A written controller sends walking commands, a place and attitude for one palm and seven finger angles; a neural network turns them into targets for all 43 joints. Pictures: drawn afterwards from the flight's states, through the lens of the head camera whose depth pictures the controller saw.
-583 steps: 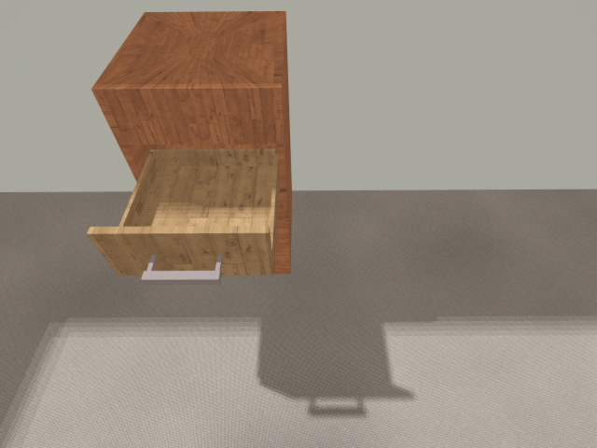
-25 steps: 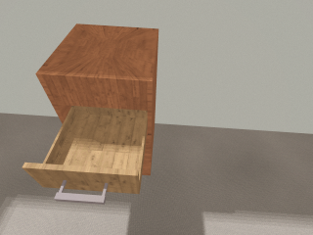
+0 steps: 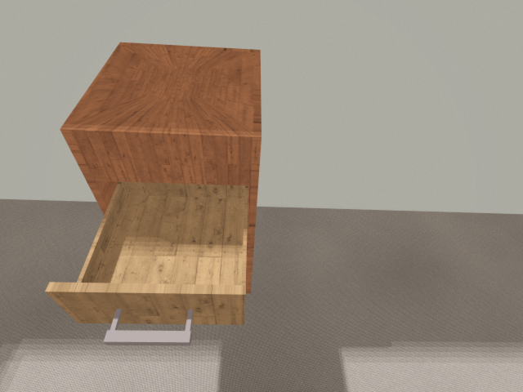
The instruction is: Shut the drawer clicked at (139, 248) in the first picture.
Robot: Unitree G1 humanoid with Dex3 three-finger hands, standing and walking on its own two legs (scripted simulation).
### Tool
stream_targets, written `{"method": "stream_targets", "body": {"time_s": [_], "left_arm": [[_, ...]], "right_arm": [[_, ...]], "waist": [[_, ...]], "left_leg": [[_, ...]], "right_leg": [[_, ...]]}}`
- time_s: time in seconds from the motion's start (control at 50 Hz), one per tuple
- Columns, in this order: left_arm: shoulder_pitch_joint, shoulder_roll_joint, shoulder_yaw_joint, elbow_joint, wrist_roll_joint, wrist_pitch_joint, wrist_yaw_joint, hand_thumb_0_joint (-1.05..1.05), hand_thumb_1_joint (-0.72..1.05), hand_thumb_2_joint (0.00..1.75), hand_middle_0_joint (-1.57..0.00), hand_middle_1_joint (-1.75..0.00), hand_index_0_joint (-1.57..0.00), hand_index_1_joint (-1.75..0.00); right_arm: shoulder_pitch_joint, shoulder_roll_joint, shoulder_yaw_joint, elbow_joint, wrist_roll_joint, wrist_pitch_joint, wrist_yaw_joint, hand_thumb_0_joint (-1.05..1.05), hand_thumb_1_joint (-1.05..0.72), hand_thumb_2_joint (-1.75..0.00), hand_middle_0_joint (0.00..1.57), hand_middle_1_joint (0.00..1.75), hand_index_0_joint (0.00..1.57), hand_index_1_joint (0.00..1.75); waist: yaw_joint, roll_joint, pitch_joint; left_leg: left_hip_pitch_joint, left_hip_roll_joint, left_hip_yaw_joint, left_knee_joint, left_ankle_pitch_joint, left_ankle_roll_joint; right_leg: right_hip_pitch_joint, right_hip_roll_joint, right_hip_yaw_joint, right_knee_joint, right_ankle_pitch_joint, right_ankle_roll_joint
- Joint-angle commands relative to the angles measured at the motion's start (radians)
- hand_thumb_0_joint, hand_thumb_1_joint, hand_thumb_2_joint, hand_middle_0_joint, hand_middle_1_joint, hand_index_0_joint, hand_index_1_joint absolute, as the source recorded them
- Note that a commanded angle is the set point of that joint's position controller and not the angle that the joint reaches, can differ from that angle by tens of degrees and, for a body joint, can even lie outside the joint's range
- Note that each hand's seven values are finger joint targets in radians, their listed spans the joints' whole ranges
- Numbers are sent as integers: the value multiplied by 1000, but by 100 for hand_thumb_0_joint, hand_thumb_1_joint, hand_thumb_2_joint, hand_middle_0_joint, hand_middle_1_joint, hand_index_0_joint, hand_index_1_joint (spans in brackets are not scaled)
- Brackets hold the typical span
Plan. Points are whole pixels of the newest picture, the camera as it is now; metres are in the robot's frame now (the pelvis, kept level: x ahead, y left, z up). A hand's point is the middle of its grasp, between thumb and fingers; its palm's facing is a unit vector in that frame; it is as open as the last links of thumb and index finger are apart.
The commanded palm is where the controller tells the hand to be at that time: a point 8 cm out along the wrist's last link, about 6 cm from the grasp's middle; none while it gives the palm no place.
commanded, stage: come to a stop and stand still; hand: left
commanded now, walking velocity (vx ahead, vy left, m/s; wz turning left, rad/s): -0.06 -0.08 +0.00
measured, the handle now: (151, 326) +0.28 +0.23 -0.22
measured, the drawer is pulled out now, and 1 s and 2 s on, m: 0.30 0.30 0.30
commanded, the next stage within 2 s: look again from close up in 1.34 s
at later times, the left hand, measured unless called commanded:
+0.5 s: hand out of the picture +0.05 +0.14 -0.18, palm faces +0.02 -0.98 -0.21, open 7.2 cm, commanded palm none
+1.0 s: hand out of the picture +0.00 +0.07 -0.18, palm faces +0.06 -0.99 -0.13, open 7.4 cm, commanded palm none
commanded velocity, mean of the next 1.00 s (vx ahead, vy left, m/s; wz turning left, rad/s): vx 0.00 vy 0.00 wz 0.00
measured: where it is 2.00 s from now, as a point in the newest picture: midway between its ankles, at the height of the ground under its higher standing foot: outside the picture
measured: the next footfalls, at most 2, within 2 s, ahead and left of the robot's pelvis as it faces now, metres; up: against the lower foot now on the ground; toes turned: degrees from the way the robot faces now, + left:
right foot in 0.30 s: +0.06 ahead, -0.15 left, +0.00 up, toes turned +2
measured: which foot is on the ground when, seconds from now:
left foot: down 0.00-1.00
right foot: up 0.00-0.28, down 0.30-1.00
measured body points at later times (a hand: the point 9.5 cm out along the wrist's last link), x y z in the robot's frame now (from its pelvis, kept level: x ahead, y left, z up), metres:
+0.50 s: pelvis +0.05 -0.03 -0.01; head +0.06 -0.03 +0.44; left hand +0.05 +0.19 -0.16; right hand +0.00 -0.22 -0.17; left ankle -0.02 +0.01 -0.74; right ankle +0.02 -0.15 -0.74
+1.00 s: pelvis +0.04 -0.06 +0.00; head +0.05 -0.06 +0.45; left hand +0.00 +0.12 -0.17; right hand +0.02 -0.27 -0.16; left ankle -0.02 +0.01 -0.74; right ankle +0.02 -0.15 -0.74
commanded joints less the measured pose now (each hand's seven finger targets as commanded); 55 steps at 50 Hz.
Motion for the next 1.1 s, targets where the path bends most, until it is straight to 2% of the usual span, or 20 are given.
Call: {"method": "stream_targets", "body": {"time_s": [0.0,0.06,0.16,0.22,0.26,0.28,0.32,0.36,0.38,0.42,0.5,0.52,0.6,0.62,0.7,0.74,0.86,0.9,0.92,1.08], "left_arm": [[47,38,3,-24,-11,-1,10,0,90,90,-20,-30,-20,-30],[34,29,-2,-21,-13,2,17,0,90,90,-20,-30,-20,-30],[1,6,-14,-20,-14,-3,23,0,90,90,-20,-30,-20,-30],[-2,6,-18,-13,-16,-14,27,0,90,90,-20,-30,-20,-30],[39,-3,-21,5,-20,-23,33,0,90,90,-20,-30,-20,-30],[63,1,-23,17,-22,-29,37,0,90,90,-20,-30,-20,-30],[79,7,-30,25,-23,-33,43,0,90,90,-20,-30,-20,-30],[90,-3,-28,32,-24,-40,46,0,90,90,-20,-30,-20,-30],[95,-4,-29,31,-26,-42,47,0,90,90,-20,-30,-20,-30],[90,-4,-33,30,-27,-41,48,0,90,90,-20,-30,-20,-30],[106,-2,-31,35,-23,-46,46,0,90,90,-20,-30,-20,-30],[100,-3,-35,36,-21,-46,46,0,90,90,-20,-30,-20,-30],[118,1,-35,40,-20,-54,43,0,90,90,-20,-30,-20,-30],[113,-1,-38,41,-19,-53,42,0,90,90,-20,-30,-20,-30],[134,2,-38,47,-18,-60,40,0,90,90,-20,-30,-20,-30],[137,-2,-40,49,-18,-60,40,0,90,90,-20,-30,-20,-30],[154,-3,-40,53,-18,-67,39,0,90,90,-20,-30,-20,-30],[161,-3,-41,55,-19,-69,38,0,90,90,-20,-30,-20,-30],[153,-4,-42,54,-18,-68,38,0,90,90,-20,-30,-20,-30],[167,-8,-41,51,-19,-69,37,0,90,90,-20,-30,-20,-30]], "right_arm": [[89,-102,-12,7,3,-13,-25,0,-90,-90,20,30,20,30],[87,-88,-11,28,3,-9,-27,0,-90,-90,20,30,20,30],[103,-77,-15,66,1,-1,-20,0,-90,-90,20,30,20,30],[120,-69,-17,82,3,1,-17,0,-90,-90,20,30,20,30],[116,-63,-15,82,5,1,-17,0,-90,-90,20,30,20,30],[114,-54,-13,82,8,2,-15,0,-90,-90,20,30,20,30],[109,-44,-11,82,10,3,-11,0,-90,-90,20,30,20,30],[122,-61,-12,85,8,5,-14,0,-90,-90,20,30,20,30],[124,-69,-13,88,8,5,-15,0,-90,-90,20,30,20,30],[120,-65,-12,91,9,6,-14,0,-90,-90,20,30,20,30],[99,-64,-8,86,8,7,-12,0,-90,-90,20,30,20,30],[97,-62,-9,86,8,10,-10,0,-90,-90,20,30,20,30],[84,-65,-5,83,8,8,-9,0,-90,-90,20,30,20,30],[81,-66,-4,84,9,10,-7,0,-90,-90,20,30,20,30],[68,-65,-2,81,8,9,-7,0,-90,-90,20,30,20,30],[67,-66,-2,80,8,8,-6,0,-90,-90,20,30,20,30],[66,-63,0,80,8,7,-6,0,-90,-90,20,30,20,30],[65,-64,0,80,8,6,-6,0,-90,-90,20,30,20,30],[70,-61,0,81,9,7,-6,0,-90,-90,20,30,20,30],[84,-51,4,86,8,9,-2,0,-90,-90,20,30,20,30]], "waist": [[4,74,66],[5,85,62],[-6,110,62],[-8,87,53],[8,56,36],[10,39,30],[8,37,47],[1,-27,23],[2,-30,10],[-1,15,19],[4,-2,34],[-2,5,59],[3,-8,55],[-1,9,75],[4,9,74],[3,33,74],[6,31,65],[8,13,61],[4,27,70],[13,-3,112]], "left_leg": [[57,322,-248,-105,346,-155],[39,323,-228,-73,470,-141],[27,321,-226,-40,444,-82],[35,307,-212,14,521,-75],[20,276,-205,54,511,-106],[-14,253,-202,62,459,-124],[-50,219,-196,42,387,-143],[1,225,-177,68,508,-136],[28,228,-174,69,526,-131],[46,230,-164,63,523,-126],[45,226,-163,53,431,-113],[38,226,-158,47,398,-110],[44,224,-160,43,348,-101],[38,222,-161,37,331,-101],[36,221,-163,34,277,-98],[45,222,-162,33,281,-98],[35,225,-161,33,239,-99],[31,224,-164,33,212,-100],[26,226,-160,28,209,-101],[-32,222,-166,12,81,-102]], "right_leg": [[-95,-16,21,-29,8,14],[-29,-22,5,-119,-11,15],[50,-22,-28,-266,-50,0],[106,-16,-34,-392,-18,-14],[186,-20,-13,-498,113,-30],[242,-37,14,-519,207,-45],[275,-61,29,-496,312,-61],[285,-55,23,-468,414,-62],[284,-57,18,-470,411,-58],[269,-55,16,-482,365,-56],[267,-63,21,-508,363,-58],[248,-59,21,-515,340,-57],[256,-70,28,-538,360,-61],[241,-65,29,-543,340,-62],[247,-76,37,-567,343,-66],[241,-74,34,-573,330,-66],[255,-81,39,-590,332,-71],[260,-85,46,-593,344,-75],[256,-80,41,-594,328,-74],[234,-80,55,-617,239,-78]]}}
